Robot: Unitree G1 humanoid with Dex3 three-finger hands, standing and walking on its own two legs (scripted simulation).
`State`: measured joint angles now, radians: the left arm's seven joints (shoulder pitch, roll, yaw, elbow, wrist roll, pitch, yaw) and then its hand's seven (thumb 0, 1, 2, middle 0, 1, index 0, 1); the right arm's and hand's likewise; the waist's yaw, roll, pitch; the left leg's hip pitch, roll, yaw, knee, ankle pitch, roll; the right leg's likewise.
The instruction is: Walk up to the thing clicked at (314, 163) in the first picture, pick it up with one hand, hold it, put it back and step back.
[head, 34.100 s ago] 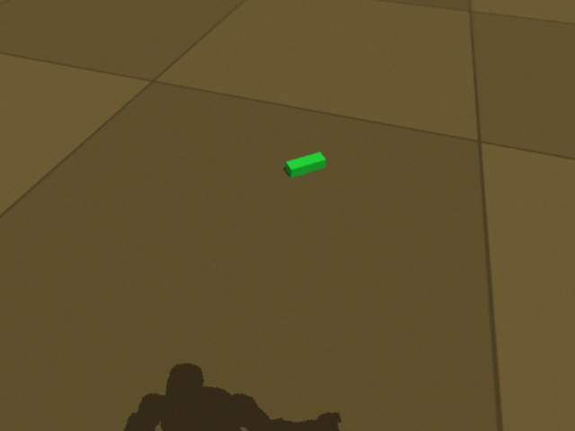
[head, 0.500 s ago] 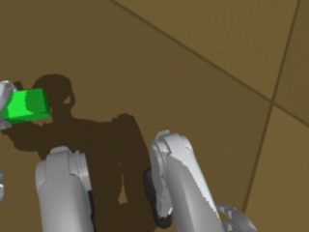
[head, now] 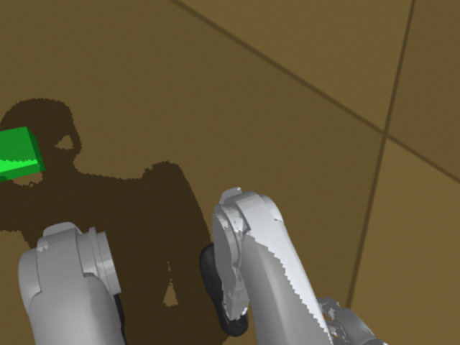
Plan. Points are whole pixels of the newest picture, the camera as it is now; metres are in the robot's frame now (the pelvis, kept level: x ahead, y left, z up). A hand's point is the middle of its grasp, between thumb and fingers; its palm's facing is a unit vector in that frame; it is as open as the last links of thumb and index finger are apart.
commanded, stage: rest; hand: left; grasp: from above
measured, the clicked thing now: out of the picture +0.43 +0.34 -0.24
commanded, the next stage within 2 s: open in 0.74 s
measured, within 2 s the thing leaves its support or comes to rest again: rests again in 0.40 s
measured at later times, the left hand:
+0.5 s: hand out of the picture +0.42 +0.34 -0.24, palm faces -0.42 -0.15 -0.89, open 9.6 cm
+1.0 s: hand out of the picture +0.42 +0.34 -0.24, palm faces -0.44 -0.17 -0.88, open 9.7 cm
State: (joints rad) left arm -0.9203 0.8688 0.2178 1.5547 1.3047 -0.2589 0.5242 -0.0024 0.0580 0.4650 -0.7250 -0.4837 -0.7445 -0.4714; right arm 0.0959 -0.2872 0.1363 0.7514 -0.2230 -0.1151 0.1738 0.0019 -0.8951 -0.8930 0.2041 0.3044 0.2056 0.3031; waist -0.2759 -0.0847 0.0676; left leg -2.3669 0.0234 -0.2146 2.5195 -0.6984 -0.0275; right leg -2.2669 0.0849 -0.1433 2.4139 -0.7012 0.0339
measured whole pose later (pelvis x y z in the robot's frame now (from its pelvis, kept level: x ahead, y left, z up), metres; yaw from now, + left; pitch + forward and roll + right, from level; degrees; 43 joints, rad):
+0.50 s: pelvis +0.00 +0.01 -0.01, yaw -2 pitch +27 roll -12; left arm -0.94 0.94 0.19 1.66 1.33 -0.26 0.62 0.00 0.06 0.45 -0.73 -0.48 -0.75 -0.46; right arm 0.07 -0.30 0.20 0.75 -0.27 -0.18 0.22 0.00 -0.90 -0.90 0.20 0.30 0.20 0.30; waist -0.31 -0.13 0.10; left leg -2.37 0.02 -0.25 2.57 -0.71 -0.02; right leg -2.25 0.10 -0.17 2.43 -0.70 0.05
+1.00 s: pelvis -0.01 +0.01 +0.00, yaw -3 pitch +26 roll -13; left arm -0.96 1.00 0.18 1.72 1.29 -0.28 0.62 0.00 0.07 0.50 -0.67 -0.53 -0.69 -0.52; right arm 0.08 -0.33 0.26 0.72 -0.27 -0.22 0.24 0.00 -0.90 -0.90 0.20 0.30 0.20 0.30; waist -0.33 -0.14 0.14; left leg -2.35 0.03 -0.27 2.57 -0.71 -0.02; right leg -2.22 0.11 -0.19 2.41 -0.68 0.06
